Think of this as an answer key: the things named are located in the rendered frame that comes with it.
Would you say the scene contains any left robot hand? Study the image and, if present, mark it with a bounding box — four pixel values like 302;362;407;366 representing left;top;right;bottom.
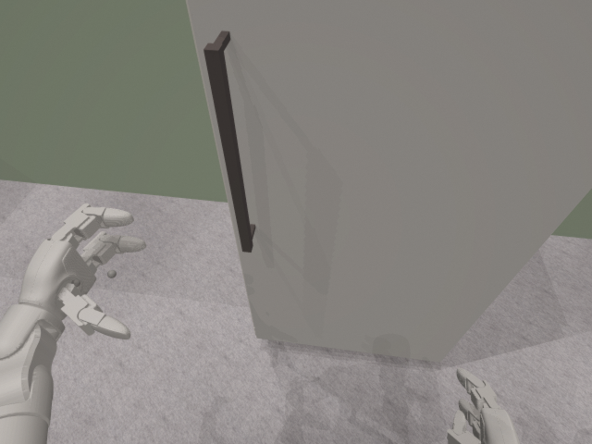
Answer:
18;203;146;339

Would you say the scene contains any left robot forearm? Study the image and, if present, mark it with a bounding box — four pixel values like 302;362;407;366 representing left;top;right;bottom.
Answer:
0;303;65;444

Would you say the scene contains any right robot hand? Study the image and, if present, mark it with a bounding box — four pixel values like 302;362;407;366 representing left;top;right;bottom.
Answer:
448;368;520;444

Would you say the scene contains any fridge door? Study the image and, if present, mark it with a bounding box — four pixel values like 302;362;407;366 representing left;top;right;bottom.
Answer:
188;0;592;363

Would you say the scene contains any handle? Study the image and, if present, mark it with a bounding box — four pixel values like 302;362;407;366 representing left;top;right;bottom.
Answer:
203;31;255;253

